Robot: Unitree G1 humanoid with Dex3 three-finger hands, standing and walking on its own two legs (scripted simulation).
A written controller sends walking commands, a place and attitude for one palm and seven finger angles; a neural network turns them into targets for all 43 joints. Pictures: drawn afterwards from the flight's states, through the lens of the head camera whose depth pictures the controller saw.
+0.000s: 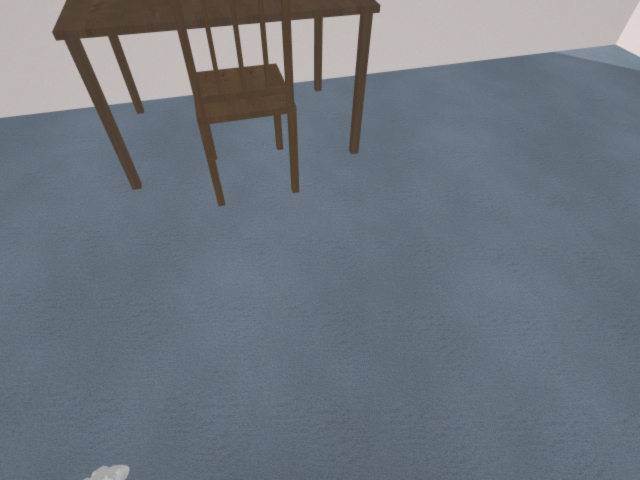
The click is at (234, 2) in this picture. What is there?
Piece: chair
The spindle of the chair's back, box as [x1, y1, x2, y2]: [229, 0, 246, 91]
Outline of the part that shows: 229,0 242,90 246,91 234,0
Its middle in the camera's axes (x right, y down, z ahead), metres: -0.29 -0.67 +1.31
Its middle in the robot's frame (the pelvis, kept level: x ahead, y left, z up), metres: +1.41 +0.36 -0.06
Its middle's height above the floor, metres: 0.71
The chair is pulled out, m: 0.00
